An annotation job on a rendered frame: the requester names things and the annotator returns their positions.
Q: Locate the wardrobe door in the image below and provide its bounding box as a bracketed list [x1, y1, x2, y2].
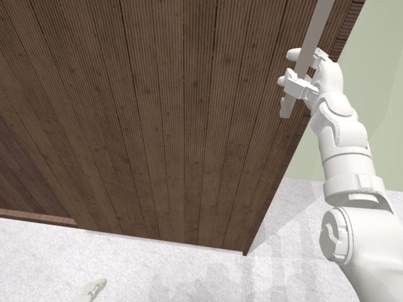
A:
[0, 0, 352, 252]
[0, 110, 72, 218]

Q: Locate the right robot upper arm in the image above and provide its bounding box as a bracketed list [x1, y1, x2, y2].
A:
[319, 206, 403, 302]

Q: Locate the handle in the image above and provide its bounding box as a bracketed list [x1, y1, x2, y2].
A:
[280, 0, 335, 118]

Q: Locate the left robot hand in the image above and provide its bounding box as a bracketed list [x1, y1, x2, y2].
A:
[73, 278, 107, 302]

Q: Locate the robot right forearm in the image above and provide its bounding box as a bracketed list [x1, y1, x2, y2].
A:
[310, 91, 403, 229]

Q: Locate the right robot hand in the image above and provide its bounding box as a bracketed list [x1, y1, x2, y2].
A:
[277, 48, 343, 111]

